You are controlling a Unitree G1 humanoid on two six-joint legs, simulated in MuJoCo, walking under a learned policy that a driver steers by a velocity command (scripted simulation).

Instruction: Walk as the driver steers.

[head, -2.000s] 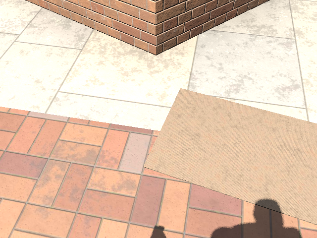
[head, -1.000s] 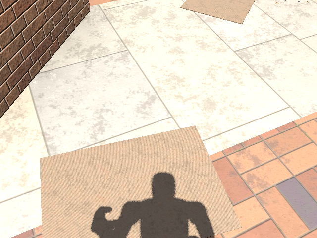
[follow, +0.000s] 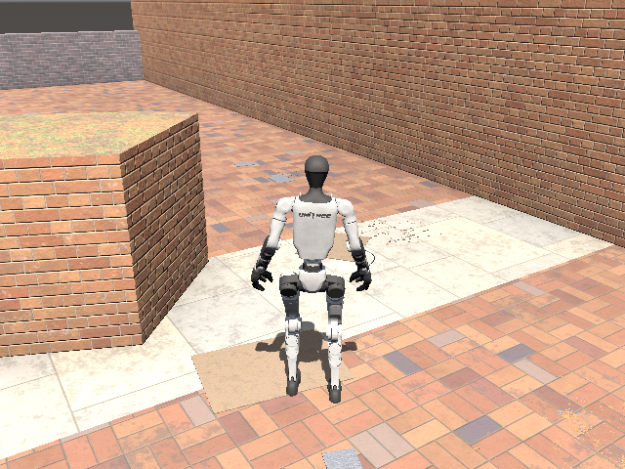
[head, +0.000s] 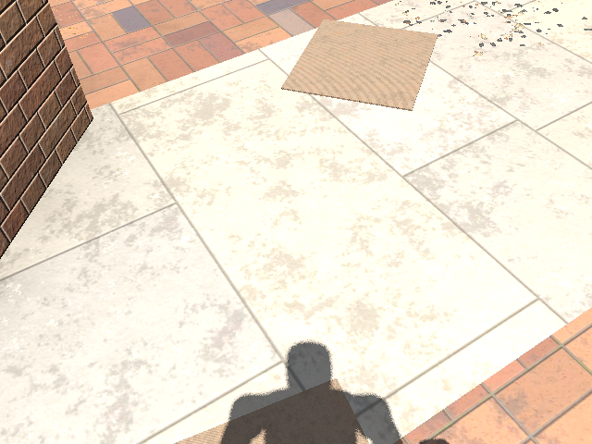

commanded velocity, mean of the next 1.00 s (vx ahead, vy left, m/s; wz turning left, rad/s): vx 0.46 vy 0.00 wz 0.29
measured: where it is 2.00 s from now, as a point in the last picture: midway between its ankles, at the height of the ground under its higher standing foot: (231, 276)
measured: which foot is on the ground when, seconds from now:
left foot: up 0.00-0.38, down 0.40-0.92, up 0.94-1.00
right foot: down 0.00-0.40, up 0.42-0.90, down 0.92-1.00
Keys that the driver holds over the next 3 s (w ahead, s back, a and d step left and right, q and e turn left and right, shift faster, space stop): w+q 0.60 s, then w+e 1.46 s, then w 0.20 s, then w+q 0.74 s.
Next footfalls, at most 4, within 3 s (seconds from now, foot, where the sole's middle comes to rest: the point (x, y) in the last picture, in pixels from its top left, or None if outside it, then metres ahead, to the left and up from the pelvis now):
0.40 left None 0.28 0.20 -0.77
0.92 right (271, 391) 0.65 0.13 -0.77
1.40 left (176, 315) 0.87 0.39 -0.77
1.92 right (287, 238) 1.12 0.10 -0.77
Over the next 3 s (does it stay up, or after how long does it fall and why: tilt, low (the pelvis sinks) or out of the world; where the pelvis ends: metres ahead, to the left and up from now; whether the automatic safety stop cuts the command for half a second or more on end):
stays up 1.58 0.06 -0.01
